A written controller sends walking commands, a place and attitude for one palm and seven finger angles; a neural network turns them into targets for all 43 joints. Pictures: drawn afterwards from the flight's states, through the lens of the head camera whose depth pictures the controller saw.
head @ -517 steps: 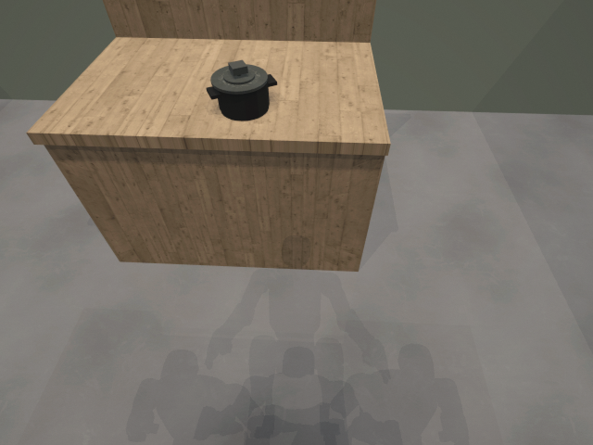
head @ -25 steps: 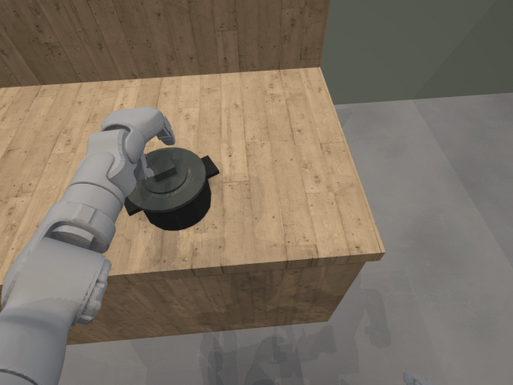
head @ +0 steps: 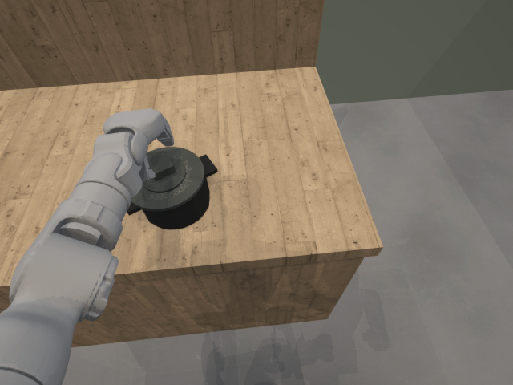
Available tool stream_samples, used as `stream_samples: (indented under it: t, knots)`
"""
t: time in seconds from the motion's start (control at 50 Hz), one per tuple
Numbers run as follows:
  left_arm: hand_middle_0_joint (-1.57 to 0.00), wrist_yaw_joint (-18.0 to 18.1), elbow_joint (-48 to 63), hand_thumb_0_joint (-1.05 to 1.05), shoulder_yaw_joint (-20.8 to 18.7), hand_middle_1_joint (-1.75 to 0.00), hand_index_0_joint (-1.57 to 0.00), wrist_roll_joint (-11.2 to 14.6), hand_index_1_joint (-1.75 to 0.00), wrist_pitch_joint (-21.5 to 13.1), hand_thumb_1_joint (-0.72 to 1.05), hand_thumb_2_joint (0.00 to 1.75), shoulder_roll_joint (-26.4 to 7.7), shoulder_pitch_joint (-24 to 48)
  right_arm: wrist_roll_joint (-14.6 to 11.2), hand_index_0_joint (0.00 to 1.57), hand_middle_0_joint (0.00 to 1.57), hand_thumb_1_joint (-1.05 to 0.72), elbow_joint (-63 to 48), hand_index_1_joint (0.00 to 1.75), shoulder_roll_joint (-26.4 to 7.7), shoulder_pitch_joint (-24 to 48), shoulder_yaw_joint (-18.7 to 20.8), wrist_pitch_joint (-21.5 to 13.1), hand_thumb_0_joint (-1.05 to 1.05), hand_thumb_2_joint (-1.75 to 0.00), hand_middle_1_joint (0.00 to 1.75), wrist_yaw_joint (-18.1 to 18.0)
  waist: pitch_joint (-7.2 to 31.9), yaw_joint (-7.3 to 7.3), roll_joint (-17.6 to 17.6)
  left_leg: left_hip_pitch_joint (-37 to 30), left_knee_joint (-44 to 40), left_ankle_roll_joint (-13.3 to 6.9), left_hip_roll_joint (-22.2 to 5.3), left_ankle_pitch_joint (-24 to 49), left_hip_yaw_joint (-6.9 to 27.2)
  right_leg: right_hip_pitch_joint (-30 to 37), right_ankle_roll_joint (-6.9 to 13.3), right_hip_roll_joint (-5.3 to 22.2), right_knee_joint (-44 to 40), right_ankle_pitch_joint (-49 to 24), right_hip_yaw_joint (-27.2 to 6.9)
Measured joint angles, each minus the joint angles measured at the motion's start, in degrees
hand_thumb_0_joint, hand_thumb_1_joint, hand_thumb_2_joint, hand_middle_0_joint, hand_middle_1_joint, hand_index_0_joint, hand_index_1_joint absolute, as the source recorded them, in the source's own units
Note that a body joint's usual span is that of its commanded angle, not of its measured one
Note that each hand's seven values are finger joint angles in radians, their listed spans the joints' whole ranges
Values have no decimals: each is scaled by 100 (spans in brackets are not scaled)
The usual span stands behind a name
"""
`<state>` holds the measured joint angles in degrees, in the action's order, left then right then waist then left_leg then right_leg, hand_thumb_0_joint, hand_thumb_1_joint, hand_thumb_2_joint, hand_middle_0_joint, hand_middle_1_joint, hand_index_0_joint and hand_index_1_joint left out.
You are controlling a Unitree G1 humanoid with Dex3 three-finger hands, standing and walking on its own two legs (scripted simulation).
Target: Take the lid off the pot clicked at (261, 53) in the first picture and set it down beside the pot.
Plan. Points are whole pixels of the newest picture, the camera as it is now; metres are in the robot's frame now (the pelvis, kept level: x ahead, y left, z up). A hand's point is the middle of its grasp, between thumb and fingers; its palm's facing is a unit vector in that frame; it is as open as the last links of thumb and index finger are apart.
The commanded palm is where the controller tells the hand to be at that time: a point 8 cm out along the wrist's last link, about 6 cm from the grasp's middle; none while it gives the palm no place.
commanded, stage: lower the open fingers around the knob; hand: left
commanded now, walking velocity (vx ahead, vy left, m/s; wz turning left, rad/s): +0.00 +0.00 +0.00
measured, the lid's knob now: (160, 166) +0.51 +0.17 +0.02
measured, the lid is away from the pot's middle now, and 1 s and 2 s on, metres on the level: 0.01 0.01 0.01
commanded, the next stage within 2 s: close the fingers and squeeze the knob in 0.80 s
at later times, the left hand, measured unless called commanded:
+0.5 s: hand (153, 171) +0.47 +0.16 +0.05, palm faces -0.38 -0.05 -0.92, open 10.0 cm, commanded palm +0.48 +0.16 +0.11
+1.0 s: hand (155, 170) +0.48 +0.17 +0.04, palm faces -0.39 -0.04 -0.92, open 10.1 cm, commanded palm +0.48 +0.16 +0.10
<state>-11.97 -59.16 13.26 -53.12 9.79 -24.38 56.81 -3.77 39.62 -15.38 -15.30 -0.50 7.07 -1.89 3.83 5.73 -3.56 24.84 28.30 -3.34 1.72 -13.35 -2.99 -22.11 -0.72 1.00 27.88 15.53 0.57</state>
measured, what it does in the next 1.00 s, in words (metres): stands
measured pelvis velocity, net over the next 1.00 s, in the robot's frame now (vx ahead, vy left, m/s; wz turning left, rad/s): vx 0.01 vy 0.00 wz -0.02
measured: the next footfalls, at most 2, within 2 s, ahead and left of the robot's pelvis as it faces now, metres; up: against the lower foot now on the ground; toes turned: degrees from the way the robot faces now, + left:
none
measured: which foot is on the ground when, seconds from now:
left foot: down 0.00-1.00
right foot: down 0.00-1.00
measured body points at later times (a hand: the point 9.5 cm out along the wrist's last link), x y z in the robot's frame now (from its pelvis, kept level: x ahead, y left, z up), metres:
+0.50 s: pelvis +0.00 -0.01 +0.00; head +0.06 -0.02 +0.44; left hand +0.48 +0.16 +0.11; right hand +0.05 -0.28 -0.13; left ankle +0.00 +0.08 -0.74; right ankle -0.03 -0.13 -0.74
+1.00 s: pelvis +0.01 +0.00 +0.00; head +0.07 -0.02 +0.44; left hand +0.49 +0.17 +0.10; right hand +0.03 -0.28 -0.14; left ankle +0.00 +0.08 -0.74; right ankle -0.03 -0.13 -0.74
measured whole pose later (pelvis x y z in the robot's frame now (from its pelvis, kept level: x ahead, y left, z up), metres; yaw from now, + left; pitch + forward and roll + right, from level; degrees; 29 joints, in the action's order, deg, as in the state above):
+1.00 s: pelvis +0.01 +0.00 +0.00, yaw -1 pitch +13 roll -1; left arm -7.6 -63.1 11.4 -54.7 6.4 -25.5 54.2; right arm -3.4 41.3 -15.8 -18.1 1.1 6.9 -2.7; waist 5.4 7.4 -3.2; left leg 29.1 31.4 -2.9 0.3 -15.2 -3.6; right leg -26.1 -0.2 -0.4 29.6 16.3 -0.1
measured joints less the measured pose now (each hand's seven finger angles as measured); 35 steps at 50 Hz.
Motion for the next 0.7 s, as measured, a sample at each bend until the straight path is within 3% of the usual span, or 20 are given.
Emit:
stream_samples:
  t: [0.12, 0.38, 0.7]
  knots:
    - [-83, 42, 94, 0, -34, -8, -84, -22, -8, -208, -25, 134, 18, -154, 15, 20, 20, -90, 43, 30, -31, -69, 48, -58, 1, -90, 30, -73, 24, 20, 8, -1, 8, 3, -15, -2, 2, 12, 4, -15, -19, -14, 1]
    - [-83, 253, -113, 0, -79, -8, -84, -57, -8, -184, -25, 134, 65, -298, 20, 20, 20, -90, 89, 30, -65, -87, 92, -50, 1, -90, 30, -68, 66, 32, 10, 107, 93, 25, -61, -37, -18, -101, 27, -58, 49, 0, -21]
    - [-86, 446, -516, 0, -236, -10, -84, -164, -8, -296, -25, 134, -127, -92, 39, 20, 20, -90, 131, 30, -56, -161, 85, -125, 1, -90, 30, -143, 97, 172, 48, 444, 278, 55, -131, -123, -44, -437, 57, -123, 191, 46, -50]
